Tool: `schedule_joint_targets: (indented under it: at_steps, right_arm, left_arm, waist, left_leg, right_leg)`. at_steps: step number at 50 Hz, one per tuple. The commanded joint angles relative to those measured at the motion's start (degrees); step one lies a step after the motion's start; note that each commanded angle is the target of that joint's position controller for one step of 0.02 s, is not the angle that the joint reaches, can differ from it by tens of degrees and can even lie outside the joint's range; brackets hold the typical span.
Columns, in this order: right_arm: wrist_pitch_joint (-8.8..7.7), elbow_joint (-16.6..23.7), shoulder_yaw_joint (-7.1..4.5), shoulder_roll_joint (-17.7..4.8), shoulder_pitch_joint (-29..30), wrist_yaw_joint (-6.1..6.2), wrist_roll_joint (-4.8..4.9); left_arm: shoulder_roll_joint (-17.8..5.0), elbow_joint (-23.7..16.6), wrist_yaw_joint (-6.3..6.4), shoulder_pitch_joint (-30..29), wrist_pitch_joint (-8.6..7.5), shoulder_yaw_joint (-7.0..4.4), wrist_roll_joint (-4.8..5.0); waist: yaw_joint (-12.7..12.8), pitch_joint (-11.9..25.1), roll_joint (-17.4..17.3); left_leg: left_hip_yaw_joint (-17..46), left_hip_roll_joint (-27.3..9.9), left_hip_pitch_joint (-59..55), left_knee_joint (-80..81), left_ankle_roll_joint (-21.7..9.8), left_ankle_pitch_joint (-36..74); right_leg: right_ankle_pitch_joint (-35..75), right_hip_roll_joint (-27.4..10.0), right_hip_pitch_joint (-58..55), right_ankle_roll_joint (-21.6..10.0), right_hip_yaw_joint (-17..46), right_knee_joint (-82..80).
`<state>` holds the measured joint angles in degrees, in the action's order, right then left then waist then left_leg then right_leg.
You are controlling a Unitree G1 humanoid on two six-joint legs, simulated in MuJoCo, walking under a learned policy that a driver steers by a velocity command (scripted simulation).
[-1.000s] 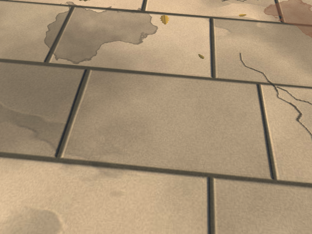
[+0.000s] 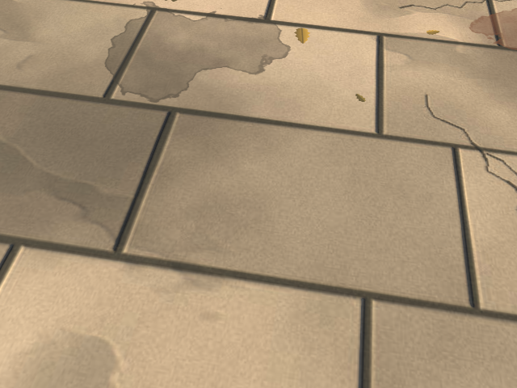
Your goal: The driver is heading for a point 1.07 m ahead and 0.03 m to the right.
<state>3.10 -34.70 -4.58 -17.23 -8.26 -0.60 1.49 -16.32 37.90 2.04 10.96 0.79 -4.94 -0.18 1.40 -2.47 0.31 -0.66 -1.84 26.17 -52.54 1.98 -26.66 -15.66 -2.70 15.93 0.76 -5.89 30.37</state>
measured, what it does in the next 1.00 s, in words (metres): walks ahead: left foot, then right foot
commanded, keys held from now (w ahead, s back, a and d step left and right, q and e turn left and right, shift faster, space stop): w+q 0.22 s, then w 0.08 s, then w+e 0.54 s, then s+e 0.16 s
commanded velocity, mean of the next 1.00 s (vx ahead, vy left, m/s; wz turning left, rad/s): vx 0.36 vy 0.00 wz -0.04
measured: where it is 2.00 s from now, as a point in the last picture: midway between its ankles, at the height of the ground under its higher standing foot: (243, 325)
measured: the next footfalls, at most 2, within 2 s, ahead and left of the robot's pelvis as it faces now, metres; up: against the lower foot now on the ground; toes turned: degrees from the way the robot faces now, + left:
left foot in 0.08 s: +0.03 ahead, +0.12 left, +0.00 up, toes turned +5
right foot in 0.60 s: +0.40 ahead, -0.02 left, +0.00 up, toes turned +5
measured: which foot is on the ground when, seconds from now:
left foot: up 0.00-0.06, down 0.08-0.62, up 0.64-1.00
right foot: down 0.00-0.08, up 0.10-0.58, down 0.60-1.00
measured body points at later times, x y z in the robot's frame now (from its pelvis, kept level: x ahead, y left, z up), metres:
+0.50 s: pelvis +0.15 +0.06 +0.01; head +0.17 +0.09 +0.45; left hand +0.33 +0.33 -0.09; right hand +0.21 -0.23 -0.09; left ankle -0.01 +0.12 -0.73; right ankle +0.35 -0.06 -0.69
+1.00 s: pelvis +0.44 +0.08 +0.00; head +0.48 +0.08 +0.45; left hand +0.51 +0.38 -0.11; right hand +0.66 -0.17 -0.06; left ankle +0.63 +0.20 -0.71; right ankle +0.36 -0.03 -0.73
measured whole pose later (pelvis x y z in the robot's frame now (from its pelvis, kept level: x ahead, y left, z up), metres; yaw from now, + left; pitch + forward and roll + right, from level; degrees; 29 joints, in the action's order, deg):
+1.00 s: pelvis +0.44 +0.08 +0.00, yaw -6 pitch +2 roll -2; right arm -5.9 -34.2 -1.1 -16.5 -2.9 0.0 -0.9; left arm -17.2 43.1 1.2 19.5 -1.0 -4.3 1.7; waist 5.0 -3.0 -2.0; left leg 7.5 -0.3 32.9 -29.8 3.3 2.6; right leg -18.9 6.8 8.2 -2.1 10.1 25.9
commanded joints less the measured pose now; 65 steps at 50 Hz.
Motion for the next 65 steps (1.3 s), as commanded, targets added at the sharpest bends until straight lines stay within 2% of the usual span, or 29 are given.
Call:
schedule_joint_targets:
  at_steps: [1,3,4,5,6,7,9,11,18,25,28,30,31,32,33,34,36,39,43,47,51,52,53,54,55,56,59,62,65]
  right_arm:
    - [-0.39,4.32,-0.81,-3.86,-0.49,-0.84,0.40]
    - [-0.56,0.74,-1.92,-5.04,-8.69,-0.68,0.28]
    - [-1.10,-0.87,-3.05,-7.89,-14.94,-0.26,0.41]
    - [-2.50,1.65,-4.14,-16.42,-16.38,-0.04,-0.36]
    - [-4.40,2.63,-3.47,-14.03,-15.62,-0.47,-1.91]
    - [-5.46,2.43,-2.32,-11.08,-12.61,-0.30,-2.12]
    - [-5.76,2.88,-1.05,-7.93,-8.39,0.54,-1.27]
    - [-5.93,2.64,-0.64,-7.49,-8.56,1.32,-1.86]
    - [-6.90,-2.81,-0.55,-7.37,-15.88,1.91,-1.00]
    - [-6.41,-6.80,-0.54,-8.28,-19.20,1.55,-0.86]
    - [-5.95,-7.14,-0.74,-9.78,-17.84,2.04,-0.88]
    - [-5.39,-6.61,-0.65,-10.53,-15.82,2.63,-1.19]
    - [-5.89,-4.91,0.12,-9.12,-15.30,2.88,-2.58]
    - [-7.21,-3.94,2.03,-2.73,-20.85,2.20,-2.64]
    - [-9.17,-3.26,1.20,-7.96,-16.53,1.31,-1.25]
    - [-10.28,-0.85,1.03,-8.80,-9.84,0.62,0.98]
    - [-11.19,0.35,1.17,-7.72,-5.62,0.79,-1.44]
    - [-9.78,0.25,1.39,-6.00,-8.71,0.71,-2.31]
    - [-9.26,2.45,2.79,-2.73,-1.18,0.96,-3.23]
    - [-9.74,3.50,1.95,-3.93,4.01,0.77,-2.27]
    - [-9.56,1.87,-0.16,-7.05,-3.44,1.09,-2.71]
    - [-9.52,1.94,-0.71,-10.19,-7.69,1.59,-3.80]
    - [-8.55,3.18,0.13,-9.51,-6.24,1.49,-5.62]
    - [-7.32,2.93,0.03,-8.06,-5.30,0.95,-3.80]
    - [-6.39,4.08,0.61,-5.34,-1.68,1.13,-3.09]
    - [-5.38,4.13,1.27,-3.66,1.11,1.32,-2.88]
    - [-3.67,3.54,1.30,-4.69,5.80,2.08,-4.01]
    - [-3.15,2.21,1.28,-4.09,5.52,3.06,-3.92]
    - [-2.71,1.67,0.22,-6.25,5.78,3.61,-2.75]
  left_arm:
    - [-10.55,-3.36,-0.20,-1.47,-0.43,-2.89,1.29]
    - [-7.98,-2.40,-0.75,-0.72,-0.69,-2.13,1.64]
    - [-4.13,-2.75,-1.26,-1.56,-0.97,-1.08,0.58]
    - [-1.47,-7.36,-1.66,-5.41,-1.91,-0.04,-1.07]
    - [-5.49,-8.74,-1.74,-10.54,-3.71,-0.96,0.98]
    - [-8.25,-8.41,-2.05,-10.95,-4.63,-1.74,2.51]
    - [-8.35,-5.47,-1.73,-7.52,-5.33,-2.01,0.29]
    - [-7.13,-4.25,-1.96,-6.73,-5.84,-1.86,-0.44]
    - [-3.35,-2.61,-3.30,-12.97,-6.13,0.28,0.85]
    - [-2.83,-4.81,-6.27,-19.65,-7.11,1.71,1.74]
    - [-4.80,-4.15,-6.61,-15.31,-7.10,0.92,1.34]
    - [-8.65,-0.86,-5.69,-0.88,-6.55,-1.10,1.40]
    - [-12.02,0.65,-4.81,9.75,-6.01,-2.01,1.33]
    - [-15.10,1.11,-4.81,12.55,-6.14,-2.65,1.84]
    - [-10.31,1.55,-4.36,12.05,-5.61,-1.56,2.23]
    - [-9.11,0.78,-3.72,9.45,-5.18,-1.10,1.56]
    - [-7.58,-0.21,-3.36,3.87,-5.31,-0.51,0.83]
    - [-7.41,-1.20,-2.72,0.96,-5.25,-0.31,0.72]
    - [-9.78,-0.39,-1.92,1.30,-5.08,-1.04,1.37]
    - [-10.57,2.19,-0.79,7.67,-2.85,-1.67,2.11]
    - [-7.75,-0.10,0.11,3.31,-1.27,-1.30,1.83]
    - [-4.09,-1.94,-0.10,4.14,-1.40,-0.08,0.50]
    - [-0.82,-0.50,-0.50,16.58,-1.68,1.10,0.97]
    - [-7.19,1.14,-0.93,20.57,-1.08,0.28,1.74]
    - [-11.00,1.78,-0.62,16.00,0.25,-1.15,2.30]
    - [-11.37,1.53,0.06,12.49,1.71,-1.56,2.44]
    - [-8.02,0.42,1.25,11.57,4.57,-1.22,2.05]
    - [-6.03,-0.46,1.68,10.87,4.40,-0.67,1.26]
    - [-6.04,-2.21,0.78,9.25,4.13,-0.37,1.24]
  waist:
    - [-0.50,8.05,8.69]
    - [-3.52,8.02,5.23]
    - [-5.49,6.82,-4.64]
    - [-5.09,4.55,-19.38]
    - [-8.27,4.53,-12.76]
    - [-5.66,0.02,-9.68]
    - [-2.67,-1.43,-6.65]
    - [-1.92,-0.58,-6.72]
    - [-6.08,-0.14,-7.42]
    - [-8.50,-4.52,-5.89]
    - [-5.08,0.95,-7.57]
    - [2.98,10.68,-7.02]
    - [6.99,17.81,-2.04]
    - [3.33,25.57,16.10]
    - [5.87,25.12,8.85]
    - [6.02,16.54,6.36]
    - [1.41,6.86,-2.59]
    - [-3.00,3.03,1.48]
    - [-1.57,0.01,1.97]
    - [1.21,4.69,4.56]
    - [-4.33,8.76,5.72]
    - [-5.11,15.51,-2.40]
    - [0.32,23.57,-17.15]
    - [0.64,27.79,-16.27]
    - [-0.40,21.48,-9.98]
    - [-0.47,16.18,-5.86]
    - [1.39,8.63,-8.86]
    - [0.89,10.61,-8.79]
    - [0.06,12.85,-9.15]
  left_leg:
    - [-4.04,1.15,-7.19,11.60,-1.74,5.02]
    - [-6.20,4.75,-20.22,20.73,-4.43,6.88]
    - [4.64,-0.73,-28.23,26.28,-7.88,2.11]
    - [38.49,-17.12,-32.16,34.53,-18.61,-4.68]
    - [47.56,-20.58,-27.90,42.84,-23.82,-14.89]
    - [43.65,-19.12,-24.92,43.95,-21.59,-18.21]
    - [32.32,-13.78,-21.37,41.86,-16.71,-7.86]
    - [25.62,-9.69,-18.67,42.60,-15.08,1.66]
    - [14.29,-7.82,-24.65,42.59,-12.18,19.80]
    - [10.30,-11.50,-30.59,41.28,-12.52,29.99]
    - [6.23,-10.98,-32.96,33.15,-10.71,60.04]
    - [2.11,-8.48,-27.98,15.16,-7.91,75.68]
    - [1.36,-6.75,-13.58,-1.43,-5.89,58.20]
    - [1.66,6.66,9.48,-27.11,0.00,6.23]
    - [9.79,4.79,16.72,-31.83,-0.64,-0.61]
    - [9.64,1.43,20.23,-30.91,-1.13,2.16]
    - [7.77,-2.54,16.47,-19.34,-1.75,7.22]
    - [6.22,-3.99,10.55,-12.42,0.31,7.59]
    - [2.57,-1.52,3.85,6.59,2.49,20.24]
    - [3.31,5.08,-4.46,20.59,2.39,32.66]
    - [6.57,1.53,-14.40,29.41,-1.24,37.68]
    - [13.85,-8.93,-27.23,26.61,-5.08,58.74]
    - [30.00,-25.04,-40.24,22.99,-16.05,82.82]
    - [35.22,-27.40,-37.72,24.78,-18.76,74.98]
    - [27.53,-22.69,-32.05,25.28,-17.13,65.82]
    - [21.26,-18.61,-25.59,26.48,-15.34,58.18]
    - [10.61,-12.91,-10.65,31.54,-15.12,49.02]
    - [7.80,-14.17,-13.71,32.06,-17.02,51.05]
    - [7.78,-14.74,-14.00,37.06,-15.67,18.45]
  right_leg:
    - [2.97,-12.78,-3.12,-10.83,8.63,-9.57]
    - [-12.43,-10.30,5.25,-7.34,4.70,-3.12]
    - [-16.78,-6.21,15.73,-3.11,-1.60,13.10]
    - [-24.08,2.86,36.79,1.13,0.01,33.18]
    - [-20.94,2.20,40.26,0.18,10.35,38.57]
    - [-14.10,0.28,40.62,-1.11,11.43,38.32]
    - [-2.53,-1.85,36.40,-0.64,10.92,33.44]
    - [5.70,-0.92,30.61,0.63,9.60,29.50]
    - [19.27,0.35,26.03,2.04,7.40,8.30]
    - [15.54,0.88,26.60,-2.59,4.12,0.60]
    - [10.16,5.29,16.05,-6.11,0.88,-0.23]
    - [13.55,7.76,-5.40,-9.84,0.41,-2.11]
    - [13.71,-1.80,-24.98,-13.78,13.86,-0.47]
    - [4.78,-17.76,-43.63,-26.07,47.65,-5.98]
    - [-2.11,-16.99,-43.33,-24.37,51.34,-11.61]
    - [-2.00,-14.72,-36.68,-21.28,41.96,-12.17]
    - [7.94,-9.82,-19.18,-18.35,32.51,-15.15]
    - [16.29,-6.99,-5.99,-19.65,27.65,-19.11]
    - [23.07,-1.34,5.46,-15.79,18.60,-18.31]
    - [27.90,0.55,1.63,-10.32,20.11,-10.29]
    - [22.90,2.28,-2.83,-4.28,24.78,4.82]
    - [5.96,6.28,3.11,-1.38,21.25,19.26]
    - [-30.47,12.72,14.58,1.53,18.42,36.08]
    - [-26.74,7.95,15.34,3.08,18.10,44.40]
    - [-22.82,5.87,16.71,4.86,16.17,48.47]
    - [-19.73,4.83,17.56,5.86,14.37,48.88]
    - [-12.63,4.88,12.56,7.11,10.55,48.52]
    - [-10.68,4.39,12.43,7.04,9.49,43.86]
    - [-7.52,0.88,9.81,4.93,7.13,33.30]
Velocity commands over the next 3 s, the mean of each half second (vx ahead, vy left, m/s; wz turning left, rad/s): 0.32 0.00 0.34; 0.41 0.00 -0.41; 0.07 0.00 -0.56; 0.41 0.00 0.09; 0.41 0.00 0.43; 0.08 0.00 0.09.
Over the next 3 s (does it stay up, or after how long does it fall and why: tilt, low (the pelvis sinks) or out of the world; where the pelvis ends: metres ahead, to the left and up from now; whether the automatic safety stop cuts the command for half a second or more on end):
stays up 1.04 -0.03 0.00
